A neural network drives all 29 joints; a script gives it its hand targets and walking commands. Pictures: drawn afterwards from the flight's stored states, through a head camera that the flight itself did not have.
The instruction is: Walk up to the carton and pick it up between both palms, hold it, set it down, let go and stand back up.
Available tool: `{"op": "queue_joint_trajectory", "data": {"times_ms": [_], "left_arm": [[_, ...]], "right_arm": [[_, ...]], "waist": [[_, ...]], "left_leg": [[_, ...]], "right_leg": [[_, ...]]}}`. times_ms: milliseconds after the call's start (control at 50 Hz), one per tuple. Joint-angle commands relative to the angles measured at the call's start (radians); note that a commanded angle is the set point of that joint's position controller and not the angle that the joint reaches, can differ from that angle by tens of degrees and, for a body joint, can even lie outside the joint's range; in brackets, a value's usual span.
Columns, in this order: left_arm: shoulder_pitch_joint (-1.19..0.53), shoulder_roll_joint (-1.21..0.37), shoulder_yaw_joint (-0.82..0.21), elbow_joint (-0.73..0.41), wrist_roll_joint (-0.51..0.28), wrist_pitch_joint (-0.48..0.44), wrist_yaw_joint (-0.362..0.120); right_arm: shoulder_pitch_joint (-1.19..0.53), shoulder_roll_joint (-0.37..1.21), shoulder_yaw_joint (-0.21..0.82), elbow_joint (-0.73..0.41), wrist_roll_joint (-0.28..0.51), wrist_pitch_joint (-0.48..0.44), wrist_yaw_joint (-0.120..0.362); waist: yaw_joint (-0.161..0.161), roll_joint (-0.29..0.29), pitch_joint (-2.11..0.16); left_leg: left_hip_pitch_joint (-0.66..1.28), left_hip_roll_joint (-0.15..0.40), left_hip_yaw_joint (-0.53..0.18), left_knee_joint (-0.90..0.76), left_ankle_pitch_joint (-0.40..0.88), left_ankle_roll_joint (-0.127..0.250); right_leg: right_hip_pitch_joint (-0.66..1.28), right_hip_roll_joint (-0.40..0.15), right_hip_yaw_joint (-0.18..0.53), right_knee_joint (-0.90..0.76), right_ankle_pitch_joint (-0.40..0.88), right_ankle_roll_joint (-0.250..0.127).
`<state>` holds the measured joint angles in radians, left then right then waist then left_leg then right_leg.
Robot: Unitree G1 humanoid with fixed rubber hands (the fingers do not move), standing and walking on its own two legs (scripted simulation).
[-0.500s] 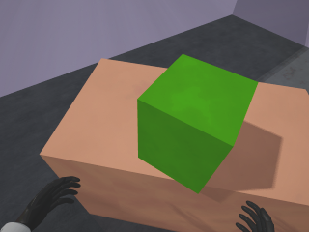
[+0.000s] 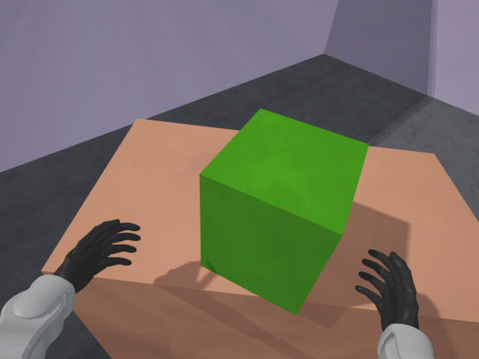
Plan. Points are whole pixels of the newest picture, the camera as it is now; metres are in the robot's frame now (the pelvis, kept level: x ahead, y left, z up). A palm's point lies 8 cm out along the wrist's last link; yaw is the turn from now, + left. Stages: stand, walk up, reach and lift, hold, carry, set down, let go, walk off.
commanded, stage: reach and lift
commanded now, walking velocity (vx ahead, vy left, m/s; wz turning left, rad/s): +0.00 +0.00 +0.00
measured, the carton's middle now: (278, 210) +0.37 -0.05 +0.07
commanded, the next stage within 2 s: none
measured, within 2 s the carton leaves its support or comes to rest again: neither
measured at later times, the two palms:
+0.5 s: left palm (106, 223) +0.28 +0.22 +0.13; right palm (420, 287) +0.20 -0.21 +0.13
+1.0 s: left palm (133, 164) +0.35 +0.19 +0.19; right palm (428, 233) +0.25 -0.22 +0.18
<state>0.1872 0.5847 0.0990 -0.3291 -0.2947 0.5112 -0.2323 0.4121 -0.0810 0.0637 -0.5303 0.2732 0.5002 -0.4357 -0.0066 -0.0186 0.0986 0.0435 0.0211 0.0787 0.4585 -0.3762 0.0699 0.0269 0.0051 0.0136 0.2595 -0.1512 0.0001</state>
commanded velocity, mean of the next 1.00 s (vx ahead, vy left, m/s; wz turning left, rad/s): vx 0.00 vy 0.00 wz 0.00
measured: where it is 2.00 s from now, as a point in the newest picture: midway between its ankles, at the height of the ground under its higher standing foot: outside the picture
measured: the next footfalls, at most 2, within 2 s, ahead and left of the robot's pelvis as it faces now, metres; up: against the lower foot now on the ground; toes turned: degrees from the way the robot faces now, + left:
none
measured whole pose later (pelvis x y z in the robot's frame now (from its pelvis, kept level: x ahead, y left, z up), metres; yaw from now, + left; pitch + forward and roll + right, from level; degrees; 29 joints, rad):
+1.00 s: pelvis -0.04 -0.03 +0.00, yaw +0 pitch -4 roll -2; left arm -0.55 0.66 0.05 0.12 -0.32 0.78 -0.23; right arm -0.33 -0.10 -0.03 -0.21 0.39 0.72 -0.49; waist -0.15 -0.06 0.05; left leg -0.07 0.01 0.06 0.43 -0.29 0.05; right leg -0.10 0.00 0.03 0.26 -0.09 0.04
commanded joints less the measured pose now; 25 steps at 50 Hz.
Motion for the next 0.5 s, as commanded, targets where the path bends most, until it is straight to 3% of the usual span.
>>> {"op": "queue_joint_trajectory", "data": {"times_ms": [0,140,200,480], "left_arm": [[-0.094,0.11,0.133,-0.205,0.025,0.01,-0.002],[-0.143,0.108,0.141,-0.224,0.02,-0.012,-0.007],[-0.204,0.127,0.141,-0.232,0.006,-0.02,0.003],[-0.595,0.194,0.114,-0.036,-0.026,0.133,-0.005]], "right_arm": [[0.0,-0.088,-0.06,-0.226,0.012,-0.034,0.014],[0.012,-0.093,-0.047,-0.301,0.004,-0.051,0.03],[-0.027,-0.1,-0.06,-0.31,-0.001,-0.04,0.032],[-0.444,-0.116,-0.104,-0.159,0.071,0.122,-0.013]], "waist": [[-0.017,0.189,-0.113],[-0.028,0.137,-0.132],[-0.035,0.139,-0.162],[-0.085,0.125,-0.213]], "left_leg": [[-0.028,0.094,-0.101,-0.062,0.738,-0.141],[-0.043,0.069,-0.08,-0.07,0.653,-0.12],[-0.062,0.068,-0.074,-0.078,0.611,-0.113],[-0.123,0.056,-0.055,-0.119,0.457,-0.082]], "right_leg": [[0.046,-0.014,0.031,0.013,0.309,-0.084],[0.049,-0.016,0.042,0.009,0.348,-0.074],[0.059,-0.016,0.047,0.02,0.344,-0.074],[0.092,-0.015,0.05,0.028,0.329,-0.069]]}}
